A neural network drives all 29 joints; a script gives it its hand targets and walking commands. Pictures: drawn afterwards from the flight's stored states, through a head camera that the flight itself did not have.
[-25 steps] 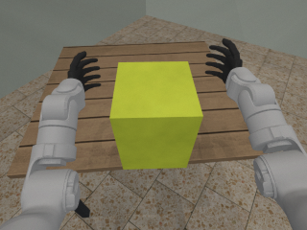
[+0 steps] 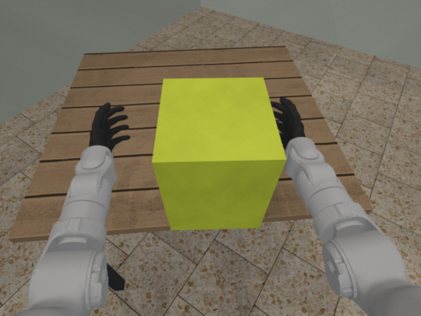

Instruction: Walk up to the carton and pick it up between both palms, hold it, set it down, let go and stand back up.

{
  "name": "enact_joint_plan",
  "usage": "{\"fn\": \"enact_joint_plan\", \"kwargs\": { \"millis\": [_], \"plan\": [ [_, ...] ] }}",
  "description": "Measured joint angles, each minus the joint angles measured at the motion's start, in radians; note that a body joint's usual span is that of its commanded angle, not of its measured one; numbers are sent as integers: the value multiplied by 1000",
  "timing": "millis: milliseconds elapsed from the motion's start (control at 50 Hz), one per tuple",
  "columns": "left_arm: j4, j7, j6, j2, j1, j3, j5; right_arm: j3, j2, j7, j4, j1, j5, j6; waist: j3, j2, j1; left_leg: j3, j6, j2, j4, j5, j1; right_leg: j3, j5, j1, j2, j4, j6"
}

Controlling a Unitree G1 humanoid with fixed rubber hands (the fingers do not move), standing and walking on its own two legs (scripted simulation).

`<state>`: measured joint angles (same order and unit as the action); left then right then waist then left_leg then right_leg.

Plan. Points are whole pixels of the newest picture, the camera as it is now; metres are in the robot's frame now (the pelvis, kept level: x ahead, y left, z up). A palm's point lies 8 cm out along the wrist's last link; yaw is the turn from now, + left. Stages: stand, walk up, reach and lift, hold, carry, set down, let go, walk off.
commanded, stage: reach and lift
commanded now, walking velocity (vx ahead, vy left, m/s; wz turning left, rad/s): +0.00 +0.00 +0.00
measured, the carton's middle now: (214, 158) +0.41 +0.03 +0.05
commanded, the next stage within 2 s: none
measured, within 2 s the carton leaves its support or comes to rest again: leaves its support in 1.98 s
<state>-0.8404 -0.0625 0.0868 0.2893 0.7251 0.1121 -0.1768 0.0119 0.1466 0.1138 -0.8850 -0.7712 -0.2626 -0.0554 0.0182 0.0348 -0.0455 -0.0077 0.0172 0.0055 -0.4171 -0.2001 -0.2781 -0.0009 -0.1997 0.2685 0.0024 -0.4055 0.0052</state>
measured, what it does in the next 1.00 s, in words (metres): stands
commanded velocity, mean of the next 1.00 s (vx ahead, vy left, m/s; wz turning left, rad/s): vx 0.00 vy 0.00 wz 0.00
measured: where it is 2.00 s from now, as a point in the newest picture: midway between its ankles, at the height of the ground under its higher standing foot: outside the picture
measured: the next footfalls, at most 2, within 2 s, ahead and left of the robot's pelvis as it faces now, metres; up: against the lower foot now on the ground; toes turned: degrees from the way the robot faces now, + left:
none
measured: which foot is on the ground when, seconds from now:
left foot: down 0.00-1.00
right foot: down 0.00-1.00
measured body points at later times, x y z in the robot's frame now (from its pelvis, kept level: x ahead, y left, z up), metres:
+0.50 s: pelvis +0.00 +0.00 +0.00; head +0.02 +0.00 +0.45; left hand +0.42 +0.19 +0.10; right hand +0.43 -0.12 +0.11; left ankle +0.01 +0.12 -0.74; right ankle +0.00 -0.12 -0.74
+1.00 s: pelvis +0.00 -0.01 +0.00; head +0.02 +0.00 +0.45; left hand +0.41 +0.18 +0.10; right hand +0.43 -0.12 +0.11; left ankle +0.01 +0.12 -0.74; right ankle +0.00 -0.12 -0.74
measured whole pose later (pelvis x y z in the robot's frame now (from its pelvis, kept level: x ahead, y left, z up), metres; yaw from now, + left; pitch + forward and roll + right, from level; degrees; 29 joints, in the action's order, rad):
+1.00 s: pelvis +0.00 -0.01 +0.00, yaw +0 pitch +4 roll +0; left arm -0.87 -0.04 -0.02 0.05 0.72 0.30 0.19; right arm -0.28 -0.04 0.13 -0.89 -0.75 0.13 0.06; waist 0.05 0.01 -0.05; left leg -0.01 0.02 0.01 -0.38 -0.18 -0.27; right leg 0.00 -0.18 0.26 0.01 -0.38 0.01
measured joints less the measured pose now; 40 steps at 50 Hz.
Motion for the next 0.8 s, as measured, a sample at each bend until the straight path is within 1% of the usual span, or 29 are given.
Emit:
{"fn": "enact_joint_plan", "kwargs": {
  "millis": [80,240,320,380,440,480,520,560,640,700,760,800],
  "plan": [
    [-1,-1,-6,-10,0,0,0,0,1,0,-1,4,0,33,22,-10,0,0,0,1,-2,-4,-15,0,0,12,1,4,0],
    [10,-1,36,-32,-3,0,12,0,13,0,-1,4,0,35,30,-25,0,0,0,5,-1,-5,-15,0,-1,12,5,8,0],
    [11,1,30,-52,-3,0,31,0,13,2,-1,4,0,35,30,-25,0,0,0,8,0,-4,-15,0,1,13,8,8,0],
    [11,5,5,-76,-3,-1,55,0,4,4,-1,4,9,35,30,-25,0,0,0,8,1,-3,-15,0,2,13,8,8,0],
    [3,12,-27,-105,-3,-1,95,0,-23,6,-1,4,45,37,30,-25,0,0,0,8,1,-1,-15,0,4,14,8,8,0],
    [-7,14,-44,-127,-3,0,128,-20,-43,19,-1,4,75,45,30,-25,0,0,0,8,1,-1,-15,0,5,14,8,8,0],
    [-19,14,-59,-147,-3,0,156,-43,-60,23,-1,4,111,51,30,-25,0,0,0,8,1,0,-15,0,6,14,8,8,0],
    [-27,6,-72,-159,-3,13,181,-66,-72,30,-4,4,142,52,30,-25,0,0,0,8,1,0,-15,0,6,14,8,8,0],
    [-28,6,-83,-169,-3,36,230,-98,-89,30,-4,4,188,58,30,-25,0,0,0,8,1,0,-15,0,6,14,8,8,0],
    [-28,5,-89,-189,-3,74,264,-142,-111,29,-4,4,236,65,30,-25,0,0,0,8,2,1,-15,0,6,14,8,8,0],
    [-28,5,-101,-220,-3,135,310,-218,-150,29,-4,4,313,81,30,-25,0,0,0,8,9,5,-14,0,9,13,8,13,0],
    [-28,6,-106,-231,-3,159,329,-251,-167,28,-4,5,340,91,30,-25,0,0,0,8,16,9,-10,0,13,11,8,18,0]
  ]
}}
